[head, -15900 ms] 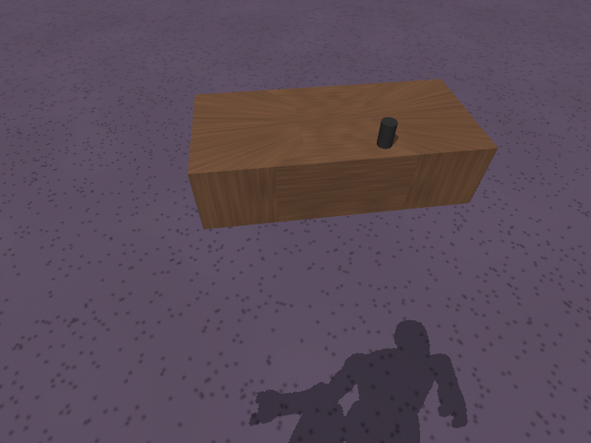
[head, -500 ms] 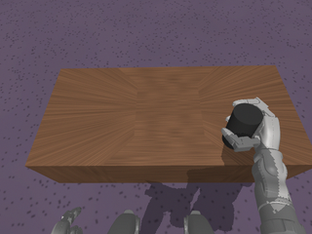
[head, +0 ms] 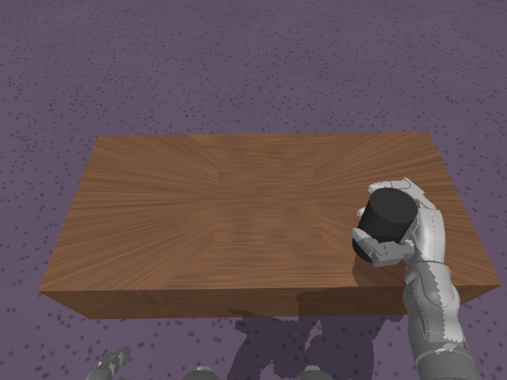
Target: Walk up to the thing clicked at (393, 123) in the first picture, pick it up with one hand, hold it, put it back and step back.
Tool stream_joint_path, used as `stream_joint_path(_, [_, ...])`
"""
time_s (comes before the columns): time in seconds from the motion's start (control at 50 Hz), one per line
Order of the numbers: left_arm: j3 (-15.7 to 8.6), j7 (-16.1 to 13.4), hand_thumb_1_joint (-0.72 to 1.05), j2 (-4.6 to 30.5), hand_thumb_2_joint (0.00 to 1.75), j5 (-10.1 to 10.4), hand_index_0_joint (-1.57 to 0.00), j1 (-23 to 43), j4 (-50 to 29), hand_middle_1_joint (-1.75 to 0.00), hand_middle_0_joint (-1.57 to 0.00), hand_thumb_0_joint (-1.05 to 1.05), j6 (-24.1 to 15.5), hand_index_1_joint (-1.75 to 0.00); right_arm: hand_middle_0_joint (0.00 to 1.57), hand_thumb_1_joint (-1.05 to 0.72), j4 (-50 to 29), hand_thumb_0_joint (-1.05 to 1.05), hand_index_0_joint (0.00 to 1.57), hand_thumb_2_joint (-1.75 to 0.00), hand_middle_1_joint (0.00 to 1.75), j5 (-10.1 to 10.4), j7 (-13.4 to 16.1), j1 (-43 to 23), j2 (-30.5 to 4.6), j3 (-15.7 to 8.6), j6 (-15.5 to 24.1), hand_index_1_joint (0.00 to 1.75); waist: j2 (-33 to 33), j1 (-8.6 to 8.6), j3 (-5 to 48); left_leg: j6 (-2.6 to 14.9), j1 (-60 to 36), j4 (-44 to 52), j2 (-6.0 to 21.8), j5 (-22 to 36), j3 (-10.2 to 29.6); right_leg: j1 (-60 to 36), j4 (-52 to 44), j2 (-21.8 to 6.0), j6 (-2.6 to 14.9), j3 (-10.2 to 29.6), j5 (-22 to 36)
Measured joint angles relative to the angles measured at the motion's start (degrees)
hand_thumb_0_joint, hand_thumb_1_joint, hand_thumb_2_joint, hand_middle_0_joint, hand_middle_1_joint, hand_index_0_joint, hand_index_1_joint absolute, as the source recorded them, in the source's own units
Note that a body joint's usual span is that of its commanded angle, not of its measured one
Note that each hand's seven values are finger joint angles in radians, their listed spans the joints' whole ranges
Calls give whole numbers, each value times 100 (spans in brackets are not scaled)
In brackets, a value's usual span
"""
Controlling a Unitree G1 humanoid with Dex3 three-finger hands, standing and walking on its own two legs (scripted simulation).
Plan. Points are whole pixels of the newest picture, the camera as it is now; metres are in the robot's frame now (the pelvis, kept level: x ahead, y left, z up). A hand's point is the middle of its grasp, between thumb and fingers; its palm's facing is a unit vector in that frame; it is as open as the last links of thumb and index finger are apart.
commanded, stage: lift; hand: right
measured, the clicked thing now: (381, 226) +0.35 -0.18 +0.04
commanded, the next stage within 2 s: hold in 0.14 s
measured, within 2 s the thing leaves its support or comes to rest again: neither
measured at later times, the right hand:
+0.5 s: hand (385, 229) +0.33 -0.17 +0.06, palm faces +0.11 +0.99 -0.01, open 9.4 cm
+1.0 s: hand (386, 226) +0.33 -0.17 +0.07, palm faces +0.11 +0.99 +0.00, open 9.4 cm
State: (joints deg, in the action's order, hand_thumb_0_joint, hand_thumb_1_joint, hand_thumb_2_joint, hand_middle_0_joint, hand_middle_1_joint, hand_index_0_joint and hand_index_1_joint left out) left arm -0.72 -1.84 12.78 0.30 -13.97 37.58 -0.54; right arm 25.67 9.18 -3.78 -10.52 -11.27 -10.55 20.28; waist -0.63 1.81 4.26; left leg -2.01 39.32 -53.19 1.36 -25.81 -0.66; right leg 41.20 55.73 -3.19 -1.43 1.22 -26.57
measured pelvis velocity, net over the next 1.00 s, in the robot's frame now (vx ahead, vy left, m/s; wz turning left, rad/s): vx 0.01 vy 0.00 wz -0.01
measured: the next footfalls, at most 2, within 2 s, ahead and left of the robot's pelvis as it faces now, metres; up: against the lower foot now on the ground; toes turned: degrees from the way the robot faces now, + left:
none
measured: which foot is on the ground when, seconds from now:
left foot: down 0.00-1.00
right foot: down 0.00-1.00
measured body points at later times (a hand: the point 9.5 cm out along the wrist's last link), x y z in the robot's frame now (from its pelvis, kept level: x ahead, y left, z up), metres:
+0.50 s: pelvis +0.00 +0.00 +0.01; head +0.06 -0.01 +0.46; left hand +0.13 +0.24 -0.10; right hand +0.32 -0.23 +0.06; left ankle +0.00 +0.14 -0.68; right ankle +0.01 -0.13 -0.68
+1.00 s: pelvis +0.01 +0.00 +0.02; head +0.06 +0.00 +0.46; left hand +0.14 +0.24 -0.09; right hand +0.32 -0.23 +0.07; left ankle +0.00 +0.14 -0.68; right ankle +0.01 -0.13 -0.68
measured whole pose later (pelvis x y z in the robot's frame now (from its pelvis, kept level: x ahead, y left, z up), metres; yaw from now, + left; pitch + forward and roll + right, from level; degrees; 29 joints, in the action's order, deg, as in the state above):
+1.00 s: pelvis +0.01 +0.00 +0.02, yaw +0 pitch +8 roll +1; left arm -0.2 -2.6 12.0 0.5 -12.9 37.7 -1.0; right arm 20.7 9.6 -3.0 -6.0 -10.3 -8.4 18.0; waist -0.6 0.7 2.9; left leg -2.0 31.1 -46.9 1.6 -23.9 -0.7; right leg 32.9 49.1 -2.9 -1.5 0.9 -24.5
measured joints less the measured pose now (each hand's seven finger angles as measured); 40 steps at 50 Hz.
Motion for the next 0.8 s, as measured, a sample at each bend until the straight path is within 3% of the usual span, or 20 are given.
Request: stream_joint_path(0.8, [67, -80, 91, -72, 89, 32, -20, 93, -10, -31, -20, 1, -28, -31, 82, 27, -562, -4, 72, -110, 103, 28, 131, 469, 83, 225, -211, 100, -5, -110, -138, -7, -761, 580, 19, 189, 6, -768, -587, 22, 4, -36, 190])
